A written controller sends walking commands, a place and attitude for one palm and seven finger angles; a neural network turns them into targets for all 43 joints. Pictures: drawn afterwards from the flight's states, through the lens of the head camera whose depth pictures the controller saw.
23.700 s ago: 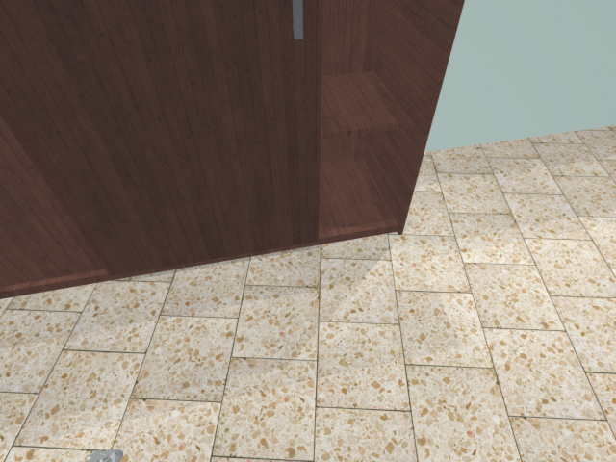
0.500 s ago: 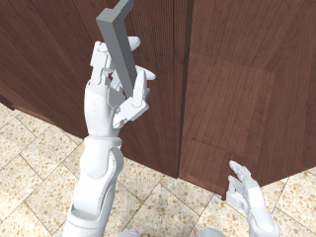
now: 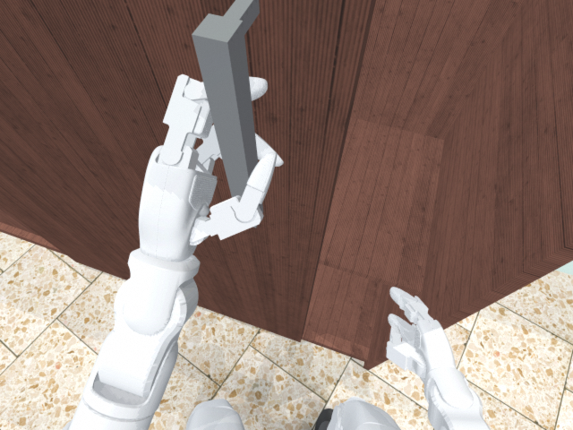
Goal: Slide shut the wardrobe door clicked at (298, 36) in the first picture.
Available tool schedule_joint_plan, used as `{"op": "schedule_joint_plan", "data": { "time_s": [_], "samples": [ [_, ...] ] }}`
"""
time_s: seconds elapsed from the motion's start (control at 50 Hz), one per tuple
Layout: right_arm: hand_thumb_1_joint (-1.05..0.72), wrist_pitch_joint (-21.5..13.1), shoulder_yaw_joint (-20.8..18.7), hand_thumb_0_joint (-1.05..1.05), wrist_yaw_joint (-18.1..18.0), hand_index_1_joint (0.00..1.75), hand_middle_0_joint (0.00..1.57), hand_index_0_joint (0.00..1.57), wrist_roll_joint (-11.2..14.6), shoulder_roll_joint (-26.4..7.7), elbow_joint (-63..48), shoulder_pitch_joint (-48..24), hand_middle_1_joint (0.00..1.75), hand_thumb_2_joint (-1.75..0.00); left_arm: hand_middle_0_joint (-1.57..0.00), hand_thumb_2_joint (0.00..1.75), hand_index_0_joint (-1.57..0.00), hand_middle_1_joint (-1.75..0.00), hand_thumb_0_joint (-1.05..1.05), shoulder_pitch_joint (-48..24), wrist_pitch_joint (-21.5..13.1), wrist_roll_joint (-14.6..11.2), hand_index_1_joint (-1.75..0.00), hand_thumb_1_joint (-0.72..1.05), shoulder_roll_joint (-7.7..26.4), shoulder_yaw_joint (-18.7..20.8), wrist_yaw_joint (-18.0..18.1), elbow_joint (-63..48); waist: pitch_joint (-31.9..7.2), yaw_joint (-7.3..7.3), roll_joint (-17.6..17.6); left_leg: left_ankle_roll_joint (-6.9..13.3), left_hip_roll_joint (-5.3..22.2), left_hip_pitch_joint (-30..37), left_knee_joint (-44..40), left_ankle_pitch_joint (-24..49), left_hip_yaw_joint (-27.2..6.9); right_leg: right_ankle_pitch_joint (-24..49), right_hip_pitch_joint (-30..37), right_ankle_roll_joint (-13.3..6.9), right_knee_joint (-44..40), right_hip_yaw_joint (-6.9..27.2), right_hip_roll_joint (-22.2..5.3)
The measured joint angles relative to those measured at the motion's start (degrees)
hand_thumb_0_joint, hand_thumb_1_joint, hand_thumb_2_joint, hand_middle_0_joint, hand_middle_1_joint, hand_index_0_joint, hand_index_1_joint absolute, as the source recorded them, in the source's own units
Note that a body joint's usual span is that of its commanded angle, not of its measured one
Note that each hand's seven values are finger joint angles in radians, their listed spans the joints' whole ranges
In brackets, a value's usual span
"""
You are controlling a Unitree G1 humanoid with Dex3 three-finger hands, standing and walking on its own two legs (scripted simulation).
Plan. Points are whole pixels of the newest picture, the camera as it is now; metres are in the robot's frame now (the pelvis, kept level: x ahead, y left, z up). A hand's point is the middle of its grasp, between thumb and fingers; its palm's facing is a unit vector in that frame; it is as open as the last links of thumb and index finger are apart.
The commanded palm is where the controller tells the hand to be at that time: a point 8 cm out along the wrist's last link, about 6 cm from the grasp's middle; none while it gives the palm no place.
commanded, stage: step sideways, sliding the door along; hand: left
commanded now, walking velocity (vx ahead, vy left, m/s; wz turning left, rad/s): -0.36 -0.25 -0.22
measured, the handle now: (248, 136) +0.32 +0.10 +0.24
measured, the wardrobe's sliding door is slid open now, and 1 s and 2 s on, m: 0.21 0.20 0.20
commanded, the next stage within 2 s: stop walking and hold the door there in 0.28 s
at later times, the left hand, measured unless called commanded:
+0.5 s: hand (276, 196) +0.29 +0.07 +0.22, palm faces +0.18 -0.97 -0.15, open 7.0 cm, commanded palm +0.26 +0.11 +0.21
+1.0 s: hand (272, 197) +0.28 +0.07 +0.22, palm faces +0.14 -0.97 -0.21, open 6.0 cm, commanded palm +0.25 +0.11 +0.21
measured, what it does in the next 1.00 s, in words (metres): walks backwards, turning right: right foot, then left foot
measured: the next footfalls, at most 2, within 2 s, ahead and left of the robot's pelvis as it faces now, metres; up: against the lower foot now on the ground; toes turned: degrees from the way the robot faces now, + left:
right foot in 0.40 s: -0.07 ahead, -0.18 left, +0.00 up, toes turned -12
left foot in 0.72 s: -0.05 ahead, +0.02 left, +0.00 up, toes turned -11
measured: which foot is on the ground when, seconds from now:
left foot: down 0.00-0.46, up 0.48-0.70, down 0.72-1.00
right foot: down 0.00-0.20, up 0.22-0.38, down 0.40-1.00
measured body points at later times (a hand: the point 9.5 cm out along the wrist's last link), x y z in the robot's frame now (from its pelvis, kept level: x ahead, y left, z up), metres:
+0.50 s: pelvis -0.10 -0.08 +0.01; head -0.01 -0.10 +0.45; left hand +0.27 +0.12 +0.22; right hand +0.08 -0.31 -0.10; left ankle -0.08 +0.13 -0.69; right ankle -0.11 -0.17 -0.72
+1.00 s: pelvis -0.14 -0.06 +0.02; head -0.15 -0.06 +0.47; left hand +0.27 +0.12 +0.23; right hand -0.12 -0.37 -0.07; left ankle -0.09 +0.02 -0.72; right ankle -0.11 -0.17 -0.72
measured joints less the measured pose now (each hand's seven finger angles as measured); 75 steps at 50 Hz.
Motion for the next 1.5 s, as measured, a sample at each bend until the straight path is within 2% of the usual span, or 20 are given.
{"op": "schedule_joint_plan", "data": {
  "time_s": [0.04, 0.08, 0.12, 0.16, 0.2, 0.26, 0.3, 0.4, 0.44, 0.46, 0.48, 0.54, 0.6, 0.66, 0.72, 0.78, 0.88, 1.06, 1.24, 1.5],
  "samples": [
    [-0.90, -0.26, 0.58, 0.01, -0.45, 0.30, 0.20, 0.20, 0.09, -0.18, 1.10, -1.19, 0.30, -0.90, -0.59, 0.80, -0.07, -1.39, -0.07, -1.87, 0.88, 0.05, -1.11, 0.69, -1.76, 1.95, 1.02, 0.76, 0.16, -0.19, 0.31, 0.67, 0.75, -2.39, 3.53, -0.87, -1.62, -5.83, -0.46, -2.45, 1.00, -0.72, 0.56],
    [-0.90, -0.74, 0.50, 0.01, -0.66, 0.30, 0.20, 0.20, -0.04, -0.50, 2.37, -3.15, 0.30, -0.90, -0.58, 0.82, -0.08, -1.40, -0.06, -2.70, 1.95, -0.01, -1.11, 0.72, -4.06, 3.69, 2.66, 0.40, 0.32, -0.13, -0.44, 2.75, -3.40, -5.66, 6.95, -5.71, -6.45, -4.96, -3.42, -4.01, 1.82, 0.30, 0.38],
    [-0.90, -1.98, 0.21, 0.01, -0.79, 0.30, 0.20, 0.20, -0.34, -0.60, 3.05, -4.67, 0.30, -0.90, -0.53, 0.83, -0.09, -1.40, -0.04, -3.02, 3.41, -0.45, -1.11, 0.74, -6.09, 4.99, 4.54, -0.91, 0.90, -0.82, -1.83, 3.87, -8.28, -6.99, 4.80, -8.58, -9.04, -2.71, -5.15, -4.05, -0.33, 1.82, 0.28],
    [-0.91, -2.95, -0.31, 0.01, -0.52, 0.30, 0.20, 0.20, -0.69, -0.72, 3.19, -5.39, 0.30, -0.90, -0.52, 0.84, -0.11, -1.41, -0.04, -4.05, 4.02, -0.21, -1.10, 0.74, -6.89, 7.15, 5.00, -1.27, 1.34, -2.13, -2.87, 3.87, -10.22, -6.01, -3.19, 0.67, -7.75, 0.20, -6.30, -3.97, -2.88, 2.59, 0.70],
    [-0.91, -2.90, -0.87, 0.01, 0.38, 0.30, 0.20, 0.21, -1.02, -0.46, 2.59, -4.78, 0.30, -0.90, -0.52, 0.83, -0.12, -1.41, -0.03, -6.14, 3.99, -0.55, -1.09, 0.74, -5.86, 8.98, 4.87, 0.22, 2.51, -1.84, -5.13, 2.27, -10.76, -4.77, -6.62, 5.60, -5.88, 2.95, -6.97, -2.90, -3.63, 4.30, 0.61],
    [-0.91, -1.66, -2.21, 0.01, 1.26, 0.31, 0.20, 0.21, -1.19, -1.36, -0.04, -0.83, 0.30, -0.90, -0.52, 0.82, -0.13, -1.42, -0.03, -8.19, 2.86, -1.77, -1.11, 0.73, -5.96, 10.75, 4.10, 4.89, 2.37, -1.31, -3.60, 1.18, -8.94, -4.22, -7.80, 5.92, -5.56, -6.22, -7.96, -0.83, 5.14, 4.57, 1.04],
    [-0.91, -0.45, -2.68, 0.01, 1.54, 0.30, 0.20, 0.21, -1.07, -1.90, -0.31, 1.50, 0.30, -0.90, -0.52, 0.83, -0.12, -1.42, -0.03, -9.16, 2.59, -2.12, -1.14, 0.73, -6.31, 11.79, 3.81, 7.94, 1.61, -0.67, -1.87, 0.53, -6.87, -4.06, -8.08, 6.23, -5.93, -8.46, -6.32, -0.35, 8.16, 4.59, 1.20],
    [-0.90, 1.76, -2.27, 0.01, 1.33, 0.30, 0.20, 0.20, -0.39, -2.01, 0.47, 4.65, 0.30, -0.90, -0.51, 0.84, -0.12, -1.41, -0.04, -12.73, 3.14, -2.65, -1.20, 0.72, -4.46, 15.63, 3.85, 14.05, -0.06, 1.29, -0.28, -1.96, -2.08, -4.80, -5.84, 6.13, -6.25, -4.76, 3.36, 0.60, -0.69, 4.37, -0.60],
    [-0.90, 2.51, -1.49, 0.01, 0.57, 0.30, 0.20, 0.20, -0.22, -1.66, 2.12, 3.17, 0.30, -0.90, -0.53, 0.83, -0.10, -1.43, -0.06, -13.38, 0.64, -4.15, -1.21, 0.71, -0.44, 19.73, 2.60, 17.62, -0.31, 0.19, 0.28, -2.17, -0.03, -5.98, -3.80, 6.09, -6.77, -8.15, 6.04, 0.28, -5.88, 4.09, 1.22],
    [-0.90, 3.06, -1.47, 0.01, -0.05, 0.30, 0.20, 0.20, 0.06, -1.76, 2.83, 2.22, 0.30, -0.90, -0.54, 0.83, -0.10, -1.43, -0.07, -13.16, -0.03, -4.44, -1.22, 0.70, 1.37, 21.72, 2.43, 19.06, 0.09, -1.17, 1.23, 0.24, 0.67, -7.20, -1.67, 7.93, -7.89, -6.80, 6.25, -0.65, -6.58, 3.59, 2.24],
    [-0.90, 3.30, -1.54, 0.01, -0.77, 0.30, 0.20, 0.20, 0.28, -1.73, 3.76, 1.46, 0.30, -0.90, -0.54, 0.83, -0.09, -1.44, -0.09, -12.67, -0.30, -4.50, -1.23, 0.70, 3.30, 23.53, 2.21, 20.57, 0.05, -2.33, 0.90, 1.62, -0.89, -8.94, 2.44, 4.65, -9.63, -4.74, 5.81, -1.66, -6.68, 3.78, 2.13],
    [-0.90, 2.85, -1.18, 0.01, -3.15, 0.30, 0.20, 0.20, 0.19, -2.41, 5.67, 1.26, 0.30, -0.90, -0.54, 0.83, -0.16, -1.44, -0.09, -9.59, 0.04, -4.52, -1.27, 0.72, 7.68, 26.95, 2.06, 24.62, -2.74, -4.07, -2.07, 3.56, -9.58, -12.48, 11.26, -4.38, -12.17, -3.10, 4.26, -2.10, -8.76, 7.12, 0.07],
    [-0.91, 1.93, -0.09, 0.01, -5.16, 0.30, 0.20, 0.20, -0.13, -4.23, 6.40, 2.27, 0.30, -0.90, -0.52, 0.81, -0.23, -1.43, -0.11, -6.04, 0.74, -4.88, -1.31, 0.69, 9.48, 30.57, 2.84, 28.37, -6.32, -5.66, -3.23, 4.69, -15.23, -10.36, 2.39, -2.10, -10.85, 0.19, 3.85, -1.90, -12.65, 10.44, -0.36],
    [-0.91, 1.18, -0.21, 0.01, -6.33, 0.30, 0.20, 0.20, -0.03, -6.23, 6.43, 4.05, 0.30, -0.90, -0.50, 0.80, -0.27, -1.42, -0.11, -4.98, 2.11, -4.77, -1.34, 0.68, 10.40, 32.48, 3.39, 32.09, -9.28, -7.46, -2.58, 5.60, -17.41, -5.66, -10.37, 6.62, -9.31, 2.49, 4.66, -1.82, -15.34, 11.51, 1.13],
    [-0.91, 1.16, -1.62, 0.01, -6.55, 0.30, 0.20, 0.20, 0.64, -8.41, 6.46, 6.42, 0.30, -0.90, -0.49, 0.80, -0.27, -1.41, -0.09, -6.32, 3.36, -4.48, -1.35, 0.70, 11.10, 32.31, 3.30, 36.01, -12.00, -8.84, -0.50, 6.77, -16.19, -2.25, -16.48, 10.86, -9.60, 3.49, 5.29, -2.12, -16.34, 10.61, 4.35],
    [-0.91, 2.04, -2.32, 0.01, -6.71, 0.30, 0.20, 0.19, 0.85, -9.32, 7.14, 8.89, 0.30, -0.90, -0.48, 0.80, -0.25, -1.41, -0.08, -7.98, 3.82, -3.93, -1.35, 0.71, 11.99, 31.38, 2.89, 40.02, -14.06, -9.16, -2.12, 6.61, -16.03, -2.00, -16.63, 11.49, -8.96, 4.84, 6.12, -2.06, -18.01, 11.36, 4.50],
    [-0.91, 2.58, -2.68, 0.01, -7.73, 0.30, 0.19, 0.19, 0.45, -10.61, 7.10, 12.76, 0.30, -0.90, -0.47, 0.77, -0.26, -1.40, -0.08, -8.19, 1.77, -3.06, -1.36, 0.72, 13.20, 30.98, 2.12, 44.66, -16.87, -10.01, -2.15, 7.42, -16.27, -3.23, -16.71, 11.20, -8.05, 5.27, 4.88, -0.79, -18.81, 11.98, 4.10],
    [-0.91, 2.60, -0.85, 0.01, -8.70, 0.30, 0.19, 0.19, 0.30, -7.26, 9.74, 16.37, 0.30, -0.90, -0.46, 0.77, -0.28, -1.40, -0.08, -9.17, 0.34, -3.14, -1.36, 0.71, 11.81, 28.72, 2.18, 44.80, -16.79, -8.38, -1.59, 8.34, -17.43, -3.76, -16.74, 12.19, -6.97, 5.91, 3.66, -0.21, -17.79, 12.70, 2.87],
    [-0.90, 2.25, 1.69, 0.01, -8.48, 0.30, 0.20, 0.20, 0.00, -3.15, 9.99, 13.37, 0.30, -0.89, -0.46, 0.77, -0.29, -1.40, -0.08, -8.86, 0.39, -3.63, -1.37, 0.70, 9.75, 26.32, 1.84, 42.17, -16.14, -6.47, -1.35, 9.30, -18.73, -2.46, -17.80, 12.07, -6.24, 5.12, 4.18, 0.92, -17.30, 13.54, 1.73],
    [-0.90, 2.77, 1.56, 0.01, -8.40, 0.30, 0.20, 0.20, -0.27, -4.15, 6.76, 8.56, 0.30, -0.89, -0.45, 0.77, -0.28, -1.41, -0.08, -7.25, 1.16, -3.22, -1.36, 0.71, 8.07, 24.02, 2.14, 38.25, -16.75, -4.84, -1.36, 9.61, -19.38, -1.74, -18.97, 11.83, -6.45, 4.56, 4.84, 1.37, -18.09, 13.45, 1.11]
  ]
}}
